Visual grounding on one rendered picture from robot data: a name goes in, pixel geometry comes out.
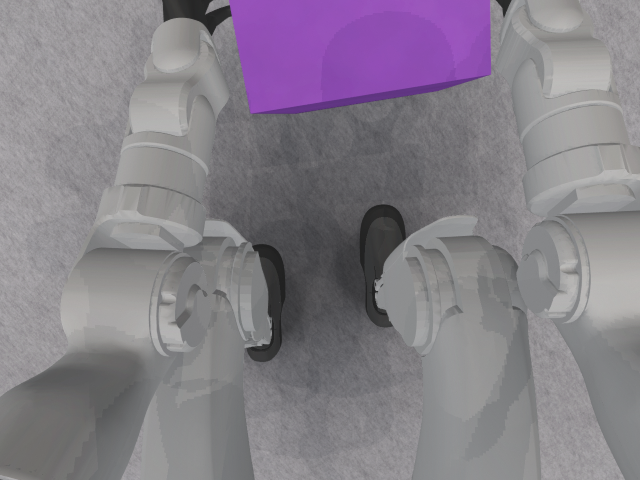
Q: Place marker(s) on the robot right thigh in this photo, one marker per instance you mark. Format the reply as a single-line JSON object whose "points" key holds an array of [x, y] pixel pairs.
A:
{"points": [[479, 419]]}

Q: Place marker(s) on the robot left upper arm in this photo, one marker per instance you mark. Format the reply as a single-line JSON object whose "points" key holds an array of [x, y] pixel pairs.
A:
{"points": [[127, 314]]}

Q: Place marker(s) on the robot left forearm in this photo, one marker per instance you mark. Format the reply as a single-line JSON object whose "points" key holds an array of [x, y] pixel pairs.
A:
{"points": [[156, 200]]}

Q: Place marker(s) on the robot right forearm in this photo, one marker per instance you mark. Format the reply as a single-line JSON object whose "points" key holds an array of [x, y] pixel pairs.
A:
{"points": [[568, 112]]}

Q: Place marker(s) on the left robot hand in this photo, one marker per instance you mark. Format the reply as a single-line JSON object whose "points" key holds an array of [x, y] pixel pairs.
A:
{"points": [[195, 9]]}

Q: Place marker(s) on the left robot foot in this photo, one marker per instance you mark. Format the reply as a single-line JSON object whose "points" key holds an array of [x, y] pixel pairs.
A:
{"points": [[273, 269]]}

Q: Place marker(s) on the robot right upper arm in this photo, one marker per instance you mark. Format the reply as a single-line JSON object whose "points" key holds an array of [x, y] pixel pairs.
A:
{"points": [[582, 271]]}

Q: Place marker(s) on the carton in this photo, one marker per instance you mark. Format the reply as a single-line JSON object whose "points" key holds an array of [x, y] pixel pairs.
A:
{"points": [[305, 55]]}

